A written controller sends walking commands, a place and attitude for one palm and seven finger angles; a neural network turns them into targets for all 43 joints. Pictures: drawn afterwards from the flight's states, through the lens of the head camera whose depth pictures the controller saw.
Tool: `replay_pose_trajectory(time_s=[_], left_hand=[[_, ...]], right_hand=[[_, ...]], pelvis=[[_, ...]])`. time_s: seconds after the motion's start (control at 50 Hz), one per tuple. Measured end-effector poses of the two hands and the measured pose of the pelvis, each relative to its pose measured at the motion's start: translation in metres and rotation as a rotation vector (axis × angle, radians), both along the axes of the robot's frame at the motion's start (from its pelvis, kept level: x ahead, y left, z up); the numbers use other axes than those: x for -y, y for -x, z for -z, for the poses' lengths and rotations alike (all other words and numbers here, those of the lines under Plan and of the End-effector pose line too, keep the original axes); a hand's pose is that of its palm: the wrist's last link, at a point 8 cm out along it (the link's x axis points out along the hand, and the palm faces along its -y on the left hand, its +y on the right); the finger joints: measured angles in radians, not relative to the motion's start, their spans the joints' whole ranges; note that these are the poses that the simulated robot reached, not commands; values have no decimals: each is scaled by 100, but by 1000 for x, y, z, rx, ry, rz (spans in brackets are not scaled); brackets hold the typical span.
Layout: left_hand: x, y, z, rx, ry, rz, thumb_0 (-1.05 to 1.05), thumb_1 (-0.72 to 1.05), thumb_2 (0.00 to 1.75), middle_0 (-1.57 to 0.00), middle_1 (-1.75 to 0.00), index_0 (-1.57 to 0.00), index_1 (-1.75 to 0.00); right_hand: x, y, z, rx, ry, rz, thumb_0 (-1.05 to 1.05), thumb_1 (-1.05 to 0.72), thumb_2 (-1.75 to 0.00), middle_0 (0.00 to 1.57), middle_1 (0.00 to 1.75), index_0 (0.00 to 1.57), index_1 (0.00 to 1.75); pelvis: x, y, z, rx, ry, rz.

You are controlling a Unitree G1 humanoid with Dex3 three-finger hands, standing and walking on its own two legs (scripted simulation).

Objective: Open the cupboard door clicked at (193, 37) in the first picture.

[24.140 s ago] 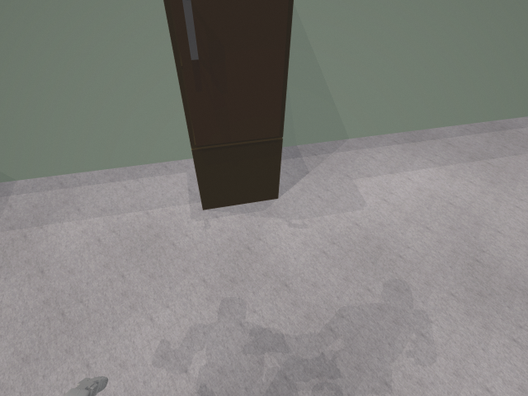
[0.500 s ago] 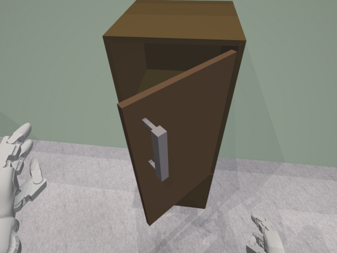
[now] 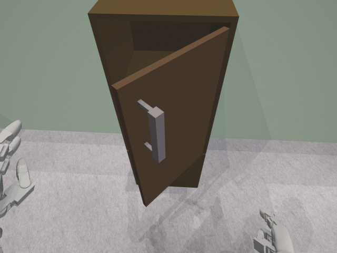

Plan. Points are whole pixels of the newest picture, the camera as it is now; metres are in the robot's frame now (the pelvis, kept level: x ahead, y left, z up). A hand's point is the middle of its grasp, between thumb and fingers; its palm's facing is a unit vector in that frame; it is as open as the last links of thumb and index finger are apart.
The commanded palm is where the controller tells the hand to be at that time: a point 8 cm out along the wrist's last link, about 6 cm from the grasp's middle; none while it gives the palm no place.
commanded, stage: step back with the hand held close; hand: left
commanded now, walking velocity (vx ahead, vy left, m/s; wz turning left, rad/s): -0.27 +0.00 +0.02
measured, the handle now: (151, 132) +0.35 +0.07 +0.11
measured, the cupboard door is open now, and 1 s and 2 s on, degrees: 48 48 48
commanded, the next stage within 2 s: stop stepping back and stand still in 0.70 s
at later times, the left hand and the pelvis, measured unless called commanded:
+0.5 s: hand out of the picture +0.09 +0.29 +0.15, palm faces +0.45 -0.78 -0.42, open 7.4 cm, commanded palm +0.03 +0.33 +0.17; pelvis -0.09 +0.02 -0.02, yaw +3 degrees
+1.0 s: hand out of the picture -0.03 +0.26 +0.16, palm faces +0.32 -0.81 -0.50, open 7.4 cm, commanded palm -0.09 +0.31 +0.17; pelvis -0.24 +0.01 -0.01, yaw -1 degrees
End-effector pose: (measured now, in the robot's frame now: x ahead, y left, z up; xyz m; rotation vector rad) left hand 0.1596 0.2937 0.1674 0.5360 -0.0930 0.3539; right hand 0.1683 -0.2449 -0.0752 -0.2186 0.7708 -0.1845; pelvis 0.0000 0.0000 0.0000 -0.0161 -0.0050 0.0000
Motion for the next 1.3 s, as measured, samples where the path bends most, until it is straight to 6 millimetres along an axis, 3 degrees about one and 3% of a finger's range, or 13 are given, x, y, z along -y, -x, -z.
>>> replay_pose_trajectory(time_s=[0.2, 0.32, 0.48, 0.54, 0.66, 0.76, 0.88, 0.98, 1.08, 1.2, 1.24, 1.3], left_hand=[[-19, 39, -7, 104, -41, 24, 2, 88, 90, -22, -30, -21, -30], [-30, 72, -9, 144, -90, -29, 2, 88, 90, -22, -30, -21, -30], [-27, 107, -1, 170, -23, -34, 2, 89, 90, -21, -30, -21, -30], [-32, 112, 1, 194, -5, -6, 2, 88, 90, -21, -30, -21, -30], [-53, 123, -11, 210, -54, 10, 2, 88, 90, -22, -30, -21, -30], [-47, 145, -21, 217, -35, 49, 2, 89, 90, -21, -30, -21, -30], [-24, 177, -14, 171, 0, 104, 2, 89, 90, -21, -30, -21, -30], [-6, 221, -14, 134, -72, 125, 2, 89, 90, -21, -30, -21, -30], [-9, 256, -28, 173, -82, 70, 2, 88, 90, -22, -30, -22, -31], [-36, 252, -6, 250, 17, -75, 1, 88, 90, -21, -30, -21, -30], [-34, 246, 3, 226, 57, -81, 1, 89, 90, -21, -30, -21, -30], [-14, 245, 1, 199, 47, -4, 2, 89, 90, -21, -30, -21, -30]], right_hand=[[-17, 46, -5, 19, 31, -1, 2, -90, -90, 20, 30, 20, 30], [-32, 67, 6, 27, 15, -47, 2, -90, -90, 20, 30, 20, 30], [-43, 93, 16, -13, 3, -93, 2, -90, -90, 20, 30, 20, 30], [-44, 102, 13, -18, 36, -80, 2, -90, -90, 20, 30, 20, 30], [-57, 121, -4, 24, 59, -81, 2, -90, -90, 20, 30, 20, 30], [-65, 148, -14, 59, 16, -77, 1, -90, -90, 20, 30, 20, 30], [-58, 191, -13, 71, -3, -66, 1, -90, -90, 20, 30, 20, 30], [-39, 233, 8, 50, -19, -66, 1, -90, -90, 21, 30, 20, 30], [-20, 284, 18, -56, -10, 1, 1, -90, -90, 20, 30, 20, 30], [-3, 309, 27, -65, 53, 41, 2, -90, -90, 20, 30, 20, 30], [-3, 312, 24, -32, 49, 47, 2, -90, -90, 20, 30, 20, 30], [-8, 316, 16, 29, 21, 39, 2, -90, -90, 20, 30, 20, 30]], pelvis=[[-15, 39, 7, 5, 10, -4], [-18, 60, 14, -3, 11, -44], [-21, 89, 16, -5, 25, -49], [-29, 94, 18, -12, 31, -55], [-36, 126, 9, -16, 32, -34], [-37, 155, 1, -38, 62, 8], [-27, 195, 3, -71, 54, 17], [-13, 234, 16, -67, 2, 23], [-12, 235, 9, -44, -15, 38], [-18, 245, 16, -8, -35, 3], [-18, 255, 17, 10, -41, 12], [-12, 269, 14, 24, -46, 9]])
